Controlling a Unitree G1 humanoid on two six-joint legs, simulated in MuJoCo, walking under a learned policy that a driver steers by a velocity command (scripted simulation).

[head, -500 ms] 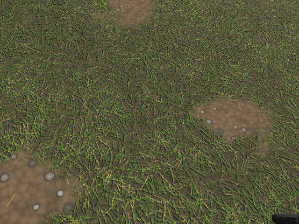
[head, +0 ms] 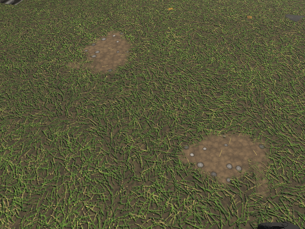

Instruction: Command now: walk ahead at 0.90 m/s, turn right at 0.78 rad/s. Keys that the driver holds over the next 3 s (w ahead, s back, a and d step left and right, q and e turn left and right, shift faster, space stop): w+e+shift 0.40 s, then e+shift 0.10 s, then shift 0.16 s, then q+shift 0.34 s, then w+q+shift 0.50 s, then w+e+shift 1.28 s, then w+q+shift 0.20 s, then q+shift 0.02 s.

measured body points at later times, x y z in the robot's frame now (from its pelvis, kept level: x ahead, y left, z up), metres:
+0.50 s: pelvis +0.37 -0.01 +0.00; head +0.40 -0.02 +0.45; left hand +0.65 +0.17 -0.09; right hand +0.29 -0.31 -0.10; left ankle +0.38 +0.11 -0.74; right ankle +0.32 -0.10 -0.64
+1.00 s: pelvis +0.58 -0.12 +0.00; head +0.62 -0.14 +0.45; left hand +0.80 +0.05 -0.12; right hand +0.53 -0.39 -0.13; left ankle +0.66 -0.01 -0.67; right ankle +0.60 -0.22 -0.74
